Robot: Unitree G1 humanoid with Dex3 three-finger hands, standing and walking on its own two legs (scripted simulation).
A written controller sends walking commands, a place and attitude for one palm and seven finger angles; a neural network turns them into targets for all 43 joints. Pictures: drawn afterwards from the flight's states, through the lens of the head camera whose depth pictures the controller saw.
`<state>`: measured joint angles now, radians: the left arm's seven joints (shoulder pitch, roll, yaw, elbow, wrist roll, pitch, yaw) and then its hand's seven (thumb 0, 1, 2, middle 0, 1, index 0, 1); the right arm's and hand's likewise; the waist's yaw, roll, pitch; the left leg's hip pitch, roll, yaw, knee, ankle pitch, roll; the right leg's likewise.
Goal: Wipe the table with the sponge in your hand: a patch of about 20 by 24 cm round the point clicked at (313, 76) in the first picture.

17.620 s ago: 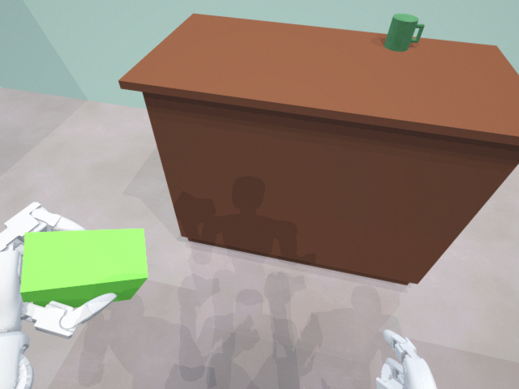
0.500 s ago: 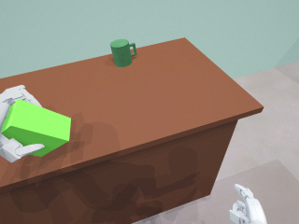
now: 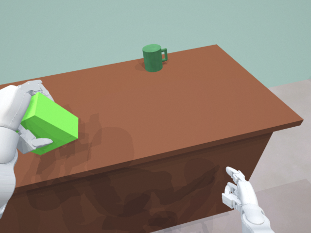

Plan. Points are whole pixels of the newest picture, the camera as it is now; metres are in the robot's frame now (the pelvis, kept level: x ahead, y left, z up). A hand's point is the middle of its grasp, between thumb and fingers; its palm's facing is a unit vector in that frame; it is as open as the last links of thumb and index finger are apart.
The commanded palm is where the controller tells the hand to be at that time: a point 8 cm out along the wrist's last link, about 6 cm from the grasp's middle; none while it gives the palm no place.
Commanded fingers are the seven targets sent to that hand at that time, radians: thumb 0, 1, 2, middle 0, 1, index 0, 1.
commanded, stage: turn the palm down, sponge in hand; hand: left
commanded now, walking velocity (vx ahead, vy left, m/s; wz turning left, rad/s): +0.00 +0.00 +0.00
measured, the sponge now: (46, 129) +0.25 +0.29 +0.19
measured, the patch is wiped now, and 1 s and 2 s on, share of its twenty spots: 0.00 0.00 0.00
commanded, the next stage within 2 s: move the sponge above the wiping area in 0.88 s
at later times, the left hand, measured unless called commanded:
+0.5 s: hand (29, 122) +0.23 +0.29 +0.24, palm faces +0.27 -0.06 -0.96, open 10.1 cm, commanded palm +0.17 +0.28 +0.31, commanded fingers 0.00 0.10 1.30 -1.20 -1.60 -1.20 -1.60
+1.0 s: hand (40, 123) +0.23 +0.26 +0.23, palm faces +0.26 -0.04 -0.97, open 10.1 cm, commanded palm +0.17 +0.26 +0.31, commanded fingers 0.00 0.10 1.30 -1.20 -1.60 -1.20 -1.60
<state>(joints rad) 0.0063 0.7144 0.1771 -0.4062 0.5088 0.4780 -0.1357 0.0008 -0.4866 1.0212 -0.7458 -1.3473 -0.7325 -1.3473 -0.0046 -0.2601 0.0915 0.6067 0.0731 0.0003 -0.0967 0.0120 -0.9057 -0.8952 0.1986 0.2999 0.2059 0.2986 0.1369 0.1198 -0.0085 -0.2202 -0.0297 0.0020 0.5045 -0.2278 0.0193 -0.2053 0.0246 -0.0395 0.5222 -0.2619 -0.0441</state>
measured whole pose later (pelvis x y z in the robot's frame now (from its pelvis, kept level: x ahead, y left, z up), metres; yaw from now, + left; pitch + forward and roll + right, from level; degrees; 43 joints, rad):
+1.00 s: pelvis -0.02 -0.02 +0.00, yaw -1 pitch -5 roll +1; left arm -0.08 0.70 0.06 -0.37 0.73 0.47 -0.19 0.00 -0.49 1.02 -0.75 -1.34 -0.73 -1.34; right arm -0.05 -0.28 0.08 0.66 0.06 0.00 -0.08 0.01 -0.91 -0.90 0.20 0.30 0.20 0.30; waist 0.15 0.14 0.01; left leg -0.20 -0.01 0.01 0.48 -0.19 0.00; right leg -0.20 0.04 -0.03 0.52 -0.23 -0.07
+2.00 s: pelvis -0.01 +0.00 +0.00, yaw +0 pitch -3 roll +1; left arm -0.18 0.67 -0.01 -0.19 0.82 0.44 -0.24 0.00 -0.49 1.03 -0.75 -1.34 -0.73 -1.34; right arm -0.02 -0.27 0.08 0.67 0.06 -0.01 -0.07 0.01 -0.91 -0.90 0.20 0.30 0.21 0.30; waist 0.15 0.12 0.01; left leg -0.21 -0.03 0.00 0.44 -0.18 0.01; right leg -0.20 0.03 -0.04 0.48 -0.23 -0.05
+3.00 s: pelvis +0.00 +0.00 +0.01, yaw +0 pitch -3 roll +0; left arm -0.17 0.69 0.06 -0.08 0.81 0.29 -0.17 0.01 -0.49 1.03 -0.75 -1.34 -0.74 -1.34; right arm 0.04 -0.28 0.05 0.68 0.06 -0.02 -0.08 0.01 -0.91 -0.90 0.20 0.30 0.20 0.30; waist 0.14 0.12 0.02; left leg -0.19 -0.03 -0.01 0.44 -0.19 0.01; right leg -0.18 0.03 -0.04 0.45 -0.23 -0.05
